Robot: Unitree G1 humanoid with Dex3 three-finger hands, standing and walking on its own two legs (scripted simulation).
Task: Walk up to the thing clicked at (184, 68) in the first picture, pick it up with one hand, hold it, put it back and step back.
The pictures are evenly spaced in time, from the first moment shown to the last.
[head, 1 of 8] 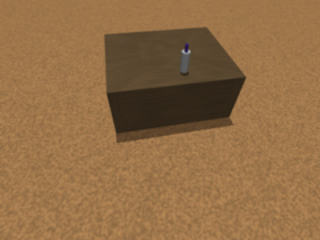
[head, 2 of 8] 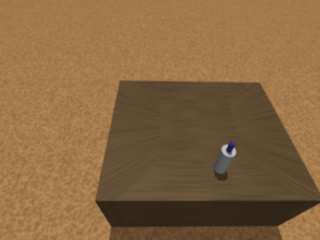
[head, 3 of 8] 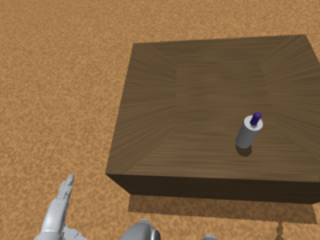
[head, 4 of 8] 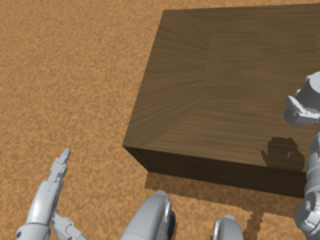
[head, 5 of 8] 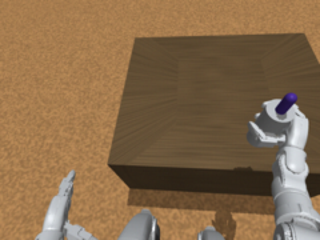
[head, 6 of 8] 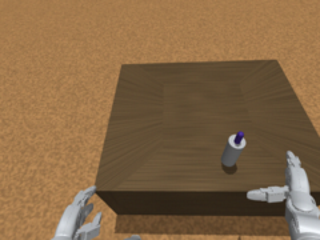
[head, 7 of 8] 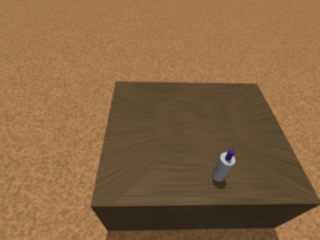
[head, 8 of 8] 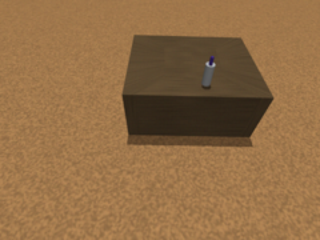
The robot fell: no
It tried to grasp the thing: yes
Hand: right
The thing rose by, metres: 0.30
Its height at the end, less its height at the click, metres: +0.00
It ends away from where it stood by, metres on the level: 0.02
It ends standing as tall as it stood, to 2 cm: yes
